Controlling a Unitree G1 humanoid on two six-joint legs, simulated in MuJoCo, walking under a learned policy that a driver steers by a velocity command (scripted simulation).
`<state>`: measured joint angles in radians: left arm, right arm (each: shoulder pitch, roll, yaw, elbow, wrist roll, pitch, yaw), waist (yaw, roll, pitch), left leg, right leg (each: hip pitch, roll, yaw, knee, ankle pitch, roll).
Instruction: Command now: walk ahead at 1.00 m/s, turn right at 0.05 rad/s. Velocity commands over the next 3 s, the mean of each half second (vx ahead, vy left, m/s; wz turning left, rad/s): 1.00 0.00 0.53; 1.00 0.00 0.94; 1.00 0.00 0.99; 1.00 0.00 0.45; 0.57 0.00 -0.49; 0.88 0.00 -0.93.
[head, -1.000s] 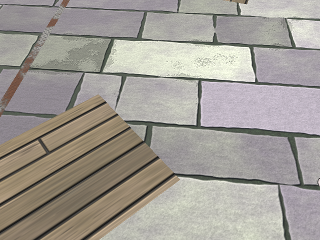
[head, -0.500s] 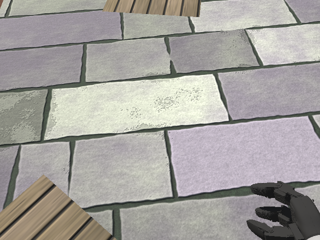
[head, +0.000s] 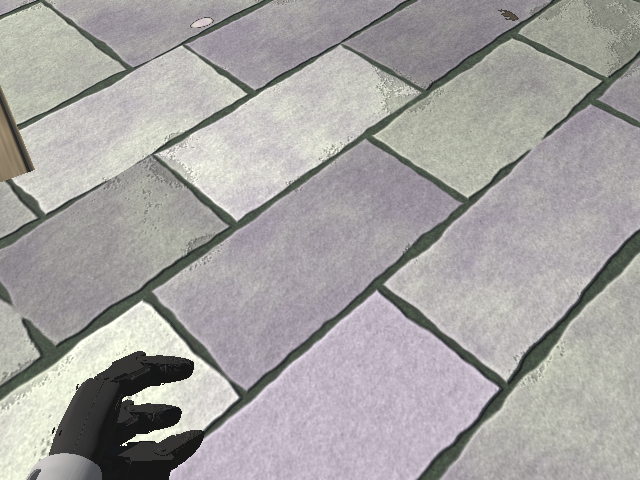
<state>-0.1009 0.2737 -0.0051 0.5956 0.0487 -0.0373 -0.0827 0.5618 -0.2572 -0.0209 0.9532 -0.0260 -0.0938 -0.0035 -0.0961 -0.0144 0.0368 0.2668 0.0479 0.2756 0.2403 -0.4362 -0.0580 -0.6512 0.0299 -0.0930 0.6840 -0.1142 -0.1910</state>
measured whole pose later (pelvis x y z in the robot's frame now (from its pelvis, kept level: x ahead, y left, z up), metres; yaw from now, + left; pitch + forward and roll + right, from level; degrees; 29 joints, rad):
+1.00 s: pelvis +0.89 +0.19 +0.01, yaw +46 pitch +3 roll -2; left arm 0.12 0.29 0.01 0.64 0.06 -0.08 0.02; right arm 0.33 -0.38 -0.09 0.78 -0.01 -0.04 0.01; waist -0.06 0.03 0.03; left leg -0.29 -0.11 -0.12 1.25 -0.37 0.12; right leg -0.44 -0.02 -0.02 0.61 -0.21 0.03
